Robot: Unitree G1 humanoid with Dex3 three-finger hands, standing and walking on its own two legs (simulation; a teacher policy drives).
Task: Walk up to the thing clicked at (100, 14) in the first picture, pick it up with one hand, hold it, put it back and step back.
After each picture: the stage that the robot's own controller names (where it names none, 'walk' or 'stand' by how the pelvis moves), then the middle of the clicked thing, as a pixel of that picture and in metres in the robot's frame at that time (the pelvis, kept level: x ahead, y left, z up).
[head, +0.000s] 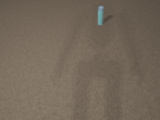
stand; (100, 15) +1.91 -0.21 -0.65
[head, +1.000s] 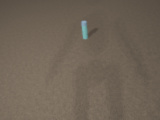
walk; (84, 30) +1.78 +0.13 -0.63
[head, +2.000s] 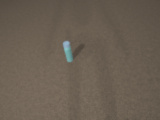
walk; (68, 52) +1.20 +0.30 -0.65
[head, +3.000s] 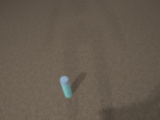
walk; (66, 87) +0.75 +0.25 -0.65
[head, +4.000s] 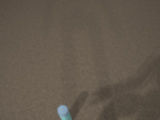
stand; (65, 116) +0.44 +0.21 -0.63
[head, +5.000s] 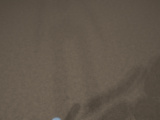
stand; out of the picture +0.42 +0.21 -0.65
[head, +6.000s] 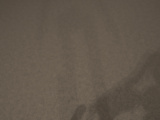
stand; out of the picture +0.34 +0.23 -0.65
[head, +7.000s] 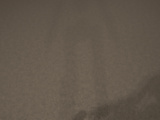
stand; out of the picture +0.37 +0.20 -0.64
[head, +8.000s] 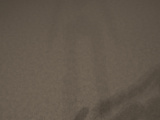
stand; out of the picture +0.39 +0.20 -0.66
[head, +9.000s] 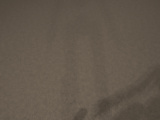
stand; out of the picture +0.38 +0.21 -0.66
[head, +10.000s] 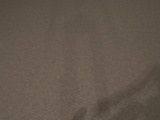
stand; out of the picture +0.38 +0.21 -0.66
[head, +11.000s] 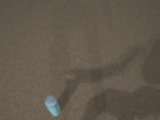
go down; (53, 106) +0.41 +0.21 -0.55
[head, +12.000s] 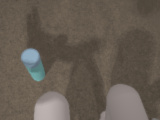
go down; (35, 67) +0.47 +0.22 -0.27
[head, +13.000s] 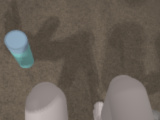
close in; (22, 52) +0.47 +0.23 -0.22
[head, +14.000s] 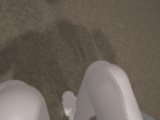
close; out of the picture +0.46 +0.27 -0.16
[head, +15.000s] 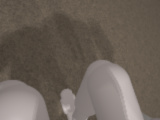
close; out of the picture +0.45 +0.27 -0.17
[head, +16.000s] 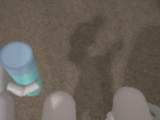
lift; (26, 74) +0.35 +0.21 -0.03
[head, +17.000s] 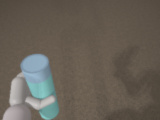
hold; (43, 91) +0.31 +0.16 +0.07
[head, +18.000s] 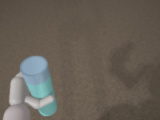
hold; (42, 90) +0.32 +0.17 +0.04
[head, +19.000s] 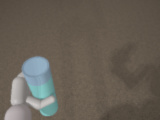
hold; (43, 90) +0.32 +0.16 +0.04
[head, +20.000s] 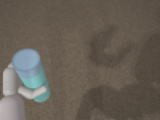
crouch; (35, 80) +0.37 +0.18 -0.02
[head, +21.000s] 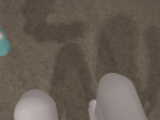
lower; out of the picture +0.51 +0.24 -0.04
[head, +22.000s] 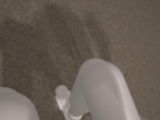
lower; out of the picture +0.48 +0.27 -0.16
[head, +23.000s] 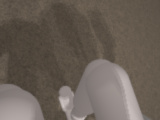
lower; out of the picture +0.46 +0.28 -0.17
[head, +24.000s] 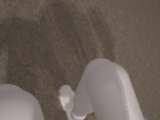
lower; out of the picture +0.47 +0.27 -0.18
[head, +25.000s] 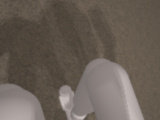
lower; out of the picture +0.46 +0.26 -0.18
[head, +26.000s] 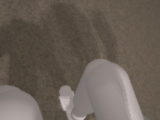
open; out of the picture +0.47 +0.26 -0.18
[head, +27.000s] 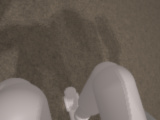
stand; out of the picture +0.46 +0.25 -0.18
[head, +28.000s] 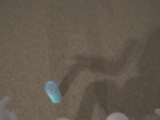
stand; (54, 93) +0.43 +0.19 -0.48
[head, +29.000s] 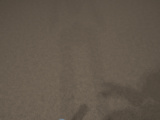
stand; out of the picture +0.40 +0.18 -0.60
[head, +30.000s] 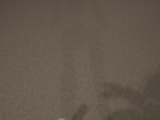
stand; out of the picture +0.40 +0.18 -0.60
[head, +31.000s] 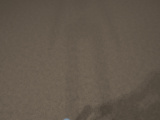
stand; out of the picture +0.40 +0.17 -0.64
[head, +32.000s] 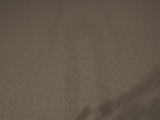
stand; out of the picture +0.40 +0.19 -0.66
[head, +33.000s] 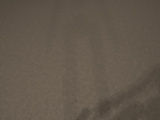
stand; out of the picture +0.38 +0.19 -0.66
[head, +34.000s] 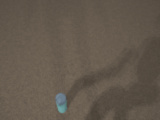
walk; (61, 103) +0.46 +0.13 -0.64
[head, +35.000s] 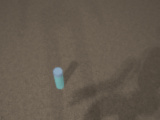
walk; (59, 78) +0.67 +0.20 -0.64
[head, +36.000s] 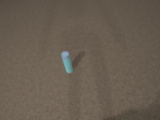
stand; (67, 62) +0.98 +0.29 -0.64
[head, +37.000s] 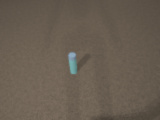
stand; (73, 63) +0.99 +0.16 -0.65
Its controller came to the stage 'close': yes
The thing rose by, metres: 0.68
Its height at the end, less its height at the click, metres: +0.00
